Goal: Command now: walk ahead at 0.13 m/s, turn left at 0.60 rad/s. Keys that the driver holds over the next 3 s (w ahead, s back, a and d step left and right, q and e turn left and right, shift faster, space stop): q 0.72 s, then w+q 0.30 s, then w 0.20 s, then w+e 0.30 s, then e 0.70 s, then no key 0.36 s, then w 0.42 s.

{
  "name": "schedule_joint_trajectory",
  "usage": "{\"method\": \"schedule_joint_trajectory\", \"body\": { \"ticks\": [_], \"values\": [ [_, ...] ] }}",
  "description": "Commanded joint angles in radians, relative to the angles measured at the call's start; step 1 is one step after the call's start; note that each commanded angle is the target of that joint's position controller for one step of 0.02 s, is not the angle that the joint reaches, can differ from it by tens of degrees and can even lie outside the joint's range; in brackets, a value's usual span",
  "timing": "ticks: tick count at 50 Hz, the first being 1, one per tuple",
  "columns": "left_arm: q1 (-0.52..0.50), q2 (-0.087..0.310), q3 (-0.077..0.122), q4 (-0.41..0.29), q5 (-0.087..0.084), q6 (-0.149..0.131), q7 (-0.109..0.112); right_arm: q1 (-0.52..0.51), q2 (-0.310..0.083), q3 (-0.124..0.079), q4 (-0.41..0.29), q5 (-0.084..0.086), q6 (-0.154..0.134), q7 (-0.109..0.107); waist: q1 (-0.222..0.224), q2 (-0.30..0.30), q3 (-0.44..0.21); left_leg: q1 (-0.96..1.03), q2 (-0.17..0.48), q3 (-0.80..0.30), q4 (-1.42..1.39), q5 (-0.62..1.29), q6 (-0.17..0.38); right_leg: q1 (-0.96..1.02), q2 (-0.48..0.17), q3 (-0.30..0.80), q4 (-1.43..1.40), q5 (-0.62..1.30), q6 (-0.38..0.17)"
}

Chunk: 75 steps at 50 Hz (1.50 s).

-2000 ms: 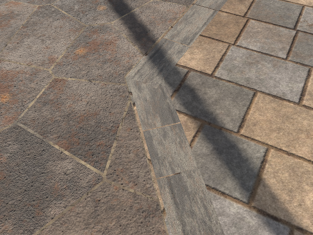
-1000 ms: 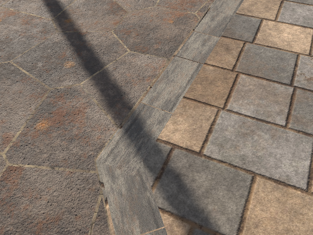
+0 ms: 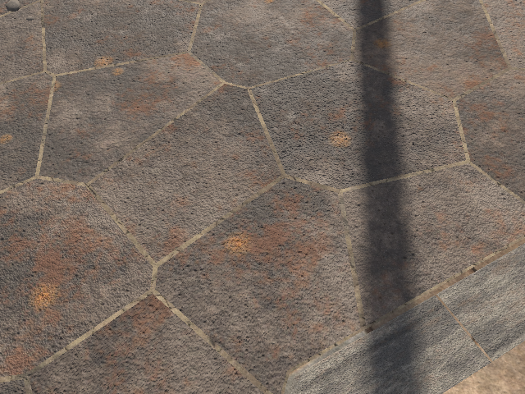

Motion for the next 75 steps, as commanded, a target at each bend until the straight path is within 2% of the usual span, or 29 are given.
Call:
{"method": "schedule_joint_trajectory", "body": {
  "ticks": [1, 9, 11, 12, 13, 14, 15, 17, 19, 22, 29, 35, 36, 37, 38, 39, 40, 43, 49, 57, 59, 61, 62, 63, 64, 65, 66, 68, 75],
  "values": [
    [0.011, 0.139, 0.038, -0.048, 0.001, -0.006, 0.005, 0.085, -0.021, -0.001, -0.054, -0.005, 0.018, 0.014, -0.025, -0.187, -0.160, 0.018, 0.046, 0.007, -0.059, 0.066, -0.009, 0.102, -0.271, 0.129, -0.138, 0.518, -0.168],
    [0.047, 0.207, 0.068, -0.039, 0.003, 0.041, -0.006, -0.070, -0.028, 0.013, -0.138, 0.002, 0.024, 0.032, 0.027, -0.213, -0.134, 0.187, 0.055, 0.101, -0.437, 0.056, 0.027, 0.073, -0.297, 0.045, -0.086, 0.130, -0.116],
    [0.054, 0.213, 0.074, -0.032, -0.005, 0.058, -0.007, -0.041, -0.028, 0.010, -0.134, -0.002, 0.008, 0.026, 0.006, -0.165, -0.133, 0.293, 0.029, 0.111, -0.615, 0.115, 0.052, 0.047, -0.279, 0.008, 0.023, 0.037, -0.059],
    [0.106, 0.193, 0.072, -0.017, 0.002, 0.067, -0.011, 0.005, -0.058, 0.002, -0.118, -0.013, -0.008, 0.014, -0.006, -0.045, -0.146, 0.380, 0.064, 0.012, -0.744, 0.190, 0.069, -0.006, -0.235, -0.036, 0.166, -0.047, -0.004],
    [0.155, 0.105, 0.052, -0.047, 0.016, 0.080, -0.019, 0.020, -0.167, -0.015, -0.136, -0.017, -0.023, -0.003, 0.027, 0.255, -0.152, 0.463, 0.355, -0.368, -0.831, 0.477, 0.129, -0.190, -0.112, -0.116, 0.471, -0.459, 0.071],
    [0.056, 0.127, 0.049, -0.101, 0.005, 0.100, -0.004, 0.072, -0.254, -0.048, -0.142, 0.001, -0.018, -0.007, -0.048, 0.246, -0.154, 0.412, 0.439, -0.503, -0.833, 0.658, 0.296, -0.317, 0.013, 0.025, 0.609, -0.535, 0.088],
    [0.012, 0.147, 0.053, -0.097, -0.001, 0.109, 0.001, 0.092, -0.201, -0.038, -0.120, 0.005, -0.013, -0.009, -0.049, 0.125, -0.139, 0.419, 0.384, -0.413, -0.822, 0.644, 0.304, -0.334, -0.018, 0.100, 0.674, -0.462, 0.087],
    [0.027, 0.142, 0.056, -0.075, -0.015, 0.097, 0.000, -0.030, -0.126, -0.014, -0.128, 0.007, -0.003, -0.018, 0.017, 0.090, -0.096, 0.365, 0.254, -0.278, -0.830, 0.550, 0.238, -0.302, -0.030, 0.138, 0.632, -0.306, 0.078],
    [0.065, 0.160, 0.064, -0.053, 0.005, 0.097, -0.004, -0.065, -0.091, -0.003, -0.142, 0.016, -0.003, -0.023, 0.031, 0.094, -0.137, 0.370, 0.208, -0.238, -0.818, 0.608, 0.228, -0.259, -0.008, 0.124, 0.654, -0.249, 0.080],
    [0.046, 0.136, 0.060, -0.063, -0.003, 0.105, -0.007, -0.021, -0.108, -0.011, -0.129, 0.015, -0.012, -0.017, 0.018, 0.047, -0.159, 0.397, 0.211, -0.275, -0.818, 0.582, 0.241, -0.259, 0.005, 0.139, 0.607, -0.244, 0.086],
    [-0.024, 0.124, 0.050, -0.098, -0.009, 0.102, 0.002, 0.024, -0.134, -0.026, -0.118, 0.000, -0.002, -0.010, -0.020, 0.068, -0.139, 0.367, 0.204, -0.406, -0.819, 0.384, 0.257, -0.203, 0.044, 0.161, 0.404, -0.272, 0.069],
    [0.054, 0.120, 0.043, -0.094, -0.024, 0.080, 0.017, -0.037, -0.135, -0.033, -0.117, 0.005, 0.007, 0.001, 0.029, 0.078, -0.151, 0.276, 0.149, -0.493, -0.776, 0.417, 0.188, 0.043, 0.104, 0.160, 0.108, -0.230, 0.025],
    [0.098, 0.121, 0.044, -0.082, -0.019, 0.073, 0.026, -0.059, -0.126, -0.031, -0.119, 0.016, 0.007, -0.002, 0.060, 0.062, -0.146, 0.216, 0.112, -0.479, -0.750, 0.338, 0.142, 0.144, 0.093, 0.160, -0.046, -0.142, 0.016],
    [0.125, 0.189, 0.058, -0.080, -0.004, 0.065, 0.035, -0.038, -0.080, -0.020, -0.127, 0.025, 0.004, -0.008, 0.056, -0.068, -0.165, 0.098, 0.027, -0.398, -0.649, 0.041, 0.081, 0.253, -0.063, 0.310, -0.181, -0.251, -0.023],
    [0.083, 0.292, 0.077, -0.106, 0.005, 0.068, 0.032, -0.014, -0.031, -0.010, -0.144, 0.029, 0.001, -0.012, 0.042, -0.303, -0.149, -0.103, -0.165, -0.142, -0.410, -0.165, 0.041, 0.310, -0.313, 0.620, -0.290, -0.484, -0.114],
    [0.057, 0.292, 0.084, -0.104, 0.022, 0.072, 0.024, -0.047, -0.115, -0.026, -0.140, -0.025, -0.001, -0.015, 0.045, -0.239, -0.074, -0.129, -0.083, -0.122, -0.245, -0.097, 0.035, 0.150, -0.364, 0.651, -0.308, -0.563, -0.168],
    [0.020, 0.225, 0.065, -0.108, 0.017, 0.068, 0.019, -0.043, -0.133, -0.036, -0.128, -0.029, -0.003, -0.005, 0.013, -0.188, -0.043, -0.099, -0.054, -0.130, -0.166, -0.032, 0.038, 0.097, -0.314, 0.599, -0.308, -0.573, -0.159],
    [-0.031, 0.167, 0.049, -0.115, 0.001, 0.049, 0.016, 0.043, -0.109, -0.031, -0.075, -0.024, 0.003, 0.036, -0.020, -0.202, -0.035, -0.128, -0.033, -0.073, -0.014, 0.089, 0.015, 0.146, -0.189, 0.379, -0.308, -0.435, -0.104],
    [0.150, 0.186, 0.069, -0.042, 0.002, 0.006, 0.001, -0.094, -0.065, -0.009, -0.106, -0.018, -0.006, 0.059, 0.074, -0.155, -0.007, -0.251, 0.025, -0.046, -0.119, 0.158, -0.019, 0.324, -0.225, 0.267, -0.321, -0.307, -0.118],
    [0.206, 0.192, 0.073, 0.035, 0.006, -0.020, -0.021, -0.215, -0.014, 0.029, -0.136, -0.020, -0.033, 0.068, 0.094, -0.193, 0.019, 0.003, 0.055, 0.081, -0.499, 0.121, 0.032, 0.210, -0.231, 0.097, -0.285, -0.091, -0.122],
    [0.227, 0.207, 0.074, 0.061, -0.002, -0.011, -0.026, -0.187, -0.020, 0.031, -0.133, -0.024, -0.042, 0.058, 0.070, -0.202, 0.007, 0.119, 0.030, 0.122, -0.564, 0.100, 0.074, 0.184, -0.255, 0.093, -0.231, 0.075, -0.126],
    [0.207, 0.188, 0.061, 0.073, -0.016, -0.005, -0.030, 0.027, -0.038, 0.018, -0.053, -0.034, -0.063, 0.036, -0.047, -0.100, -0.098, 0.436, -0.025, 0.128, -0.702, 0.178, 0.116, 0.103, -0.197, -0.005, 0.043, 0.343, -0.093],
    [0.195, 0.140, 0.040, 0.051, -0.016, -0.005, -0.033, 0.205, -0.100, -0.001, -0.009, -0.050, -0.073, 0.021, -0.129, 0.025, -0.237, 0.688, 0.137, -0.073, -0.761, 0.021, 0.146, -0.045, -0.136, -0.052, 0.319, 0.190, -0.059],
    [0.202, 0.029, 0.012, -0.016, -0.018, -0.008, -0.048, 0.286, -0.237, -0.023, -0.011, -0.040, -0.078, 0.001, -0.125, 0.281, -0.321, 0.888, 0.462, -0.572, -0.894, -0.122, 0.246, -0.379, 0.031, -0.043, 0.635, -0.408, -0.013],
    [0.145, 0.149, 0.043, 0.001, -0.004, 0.004, -0.034, 0.255, -0.223, -0.025, -0.009, -0.014, -0.078, -0.013, -0.142, 0.116, -0.264, 0.778, 0.466, -0.604, -0.922, -0.054, 0.265, -0.443, 0.021, 0.123, 0.757, -0.383, -0.032],
    [0.117, 0.158, 0.049, 0.001, -0.019, 0.000, -0.040, 0.178, -0.157, -0.003, -0.006, -0.014, -0.081, -0.019, -0.094, 0.057, -0.156, 0.681, 0.409, -0.427, -0.901, 0.047, 0.233, -0.441, -0.019, 0.181, 0.758, -0.289, -0.052],
    [0.129, 0.143, 0.045, 0.018, -0.028, -0.005, -0.049, 0.113, -0.091, 0.017, -0.007, -0.014, -0.088, -0.018, -0.052, 0.035, -0.104, 0.578, 0.352, -0.299, -0.925, 0.158, 0.195, -0.390, -0.043, 0.184, 0.701, -0.214, -0.052],
    [0.190, 0.129, 0.048, 0.067, -0.003, 0.015, -0.057, 0.046, -0.027, 0.041, -0.010, -0.006, -0.103, -0.023, 0.002, 0.065, -0.063, 0.490, 0.276, -0.148, -0.972, 0.276, 0.141, -0.319, -0.053, 0.174, 0.653, -0.139, -0.027],
    [0.057, 0.074, 0.045, 0.043, 0.002, 0.036, -0.074, 0.108, -0.013, 0.045, 0.056, 0.000, -0.140, -0.025, 0.010, 0.027, 0.008, 0.472, 0.255, 0.060, -1.036, 0.550, 0.144, -0.445, -0.031, 0.153, 0.587, 0.058, 0.014]
  ]
}}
